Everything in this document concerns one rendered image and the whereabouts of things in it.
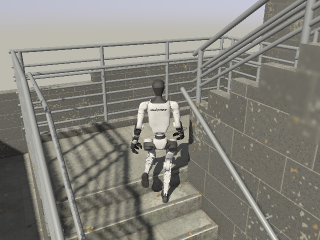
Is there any robot left thigh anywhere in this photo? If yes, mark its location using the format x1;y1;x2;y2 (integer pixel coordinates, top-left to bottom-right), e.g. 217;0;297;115
143;138;156;160

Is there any right robot forearm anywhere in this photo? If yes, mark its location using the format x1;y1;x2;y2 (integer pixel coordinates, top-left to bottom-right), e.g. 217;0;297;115
176;121;184;136

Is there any left robot forearm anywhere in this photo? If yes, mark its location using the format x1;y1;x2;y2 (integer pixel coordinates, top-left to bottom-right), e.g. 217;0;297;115
132;122;142;144

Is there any left robot upper arm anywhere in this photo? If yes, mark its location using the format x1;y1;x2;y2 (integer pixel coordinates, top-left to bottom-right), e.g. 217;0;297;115
136;101;149;130

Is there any right robot upper arm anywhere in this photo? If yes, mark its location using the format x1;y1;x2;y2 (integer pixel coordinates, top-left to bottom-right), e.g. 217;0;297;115
169;101;181;129

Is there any left robot hand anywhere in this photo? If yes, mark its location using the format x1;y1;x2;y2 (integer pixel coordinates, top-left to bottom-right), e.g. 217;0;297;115
130;142;142;154

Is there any right robot foot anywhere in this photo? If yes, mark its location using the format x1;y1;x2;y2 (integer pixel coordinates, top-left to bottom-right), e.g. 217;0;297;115
161;190;169;203

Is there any right robot hand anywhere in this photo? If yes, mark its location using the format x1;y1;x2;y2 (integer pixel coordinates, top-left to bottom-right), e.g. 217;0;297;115
173;132;185;140

